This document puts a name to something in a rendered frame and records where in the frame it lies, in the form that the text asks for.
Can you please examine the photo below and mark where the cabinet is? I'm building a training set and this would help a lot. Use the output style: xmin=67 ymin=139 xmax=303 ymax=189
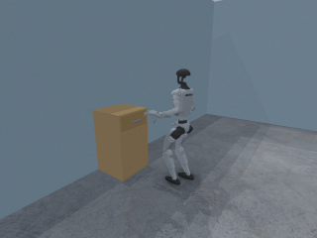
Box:
xmin=92 ymin=103 xmax=149 ymax=181

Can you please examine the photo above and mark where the right robot upper arm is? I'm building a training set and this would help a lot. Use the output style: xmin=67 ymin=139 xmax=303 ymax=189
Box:
xmin=190 ymin=88 xmax=196 ymax=111

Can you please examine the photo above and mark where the left robot forearm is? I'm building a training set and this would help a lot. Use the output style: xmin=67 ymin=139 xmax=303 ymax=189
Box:
xmin=156 ymin=108 xmax=176 ymax=119

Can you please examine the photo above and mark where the robot foot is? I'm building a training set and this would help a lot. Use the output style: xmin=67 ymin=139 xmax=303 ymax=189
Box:
xmin=178 ymin=173 xmax=194 ymax=180
xmin=165 ymin=176 xmax=180 ymax=185

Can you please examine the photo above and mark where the handle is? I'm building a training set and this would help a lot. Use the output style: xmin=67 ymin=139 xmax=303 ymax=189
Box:
xmin=132 ymin=119 xmax=142 ymax=124

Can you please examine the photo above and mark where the robot left hand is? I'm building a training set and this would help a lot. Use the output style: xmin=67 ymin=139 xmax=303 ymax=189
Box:
xmin=143 ymin=110 xmax=157 ymax=123

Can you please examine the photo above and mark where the left robot foot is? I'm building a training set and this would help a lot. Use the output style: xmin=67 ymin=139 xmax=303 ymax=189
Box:
xmin=165 ymin=176 xmax=180 ymax=185

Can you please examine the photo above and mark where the drawer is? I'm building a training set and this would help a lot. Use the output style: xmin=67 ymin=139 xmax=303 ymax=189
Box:
xmin=120 ymin=109 xmax=147 ymax=133

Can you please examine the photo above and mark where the right robot foot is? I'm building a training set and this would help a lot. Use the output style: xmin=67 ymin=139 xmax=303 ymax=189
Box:
xmin=178 ymin=173 xmax=194 ymax=180

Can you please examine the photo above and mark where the left robot upper arm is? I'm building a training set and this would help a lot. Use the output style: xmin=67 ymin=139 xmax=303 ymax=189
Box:
xmin=171 ymin=88 xmax=181 ymax=116

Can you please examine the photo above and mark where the robot right hand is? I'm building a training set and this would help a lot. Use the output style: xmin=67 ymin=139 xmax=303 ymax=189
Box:
xmin=171 ymin=118 xmax=178 ymax=129

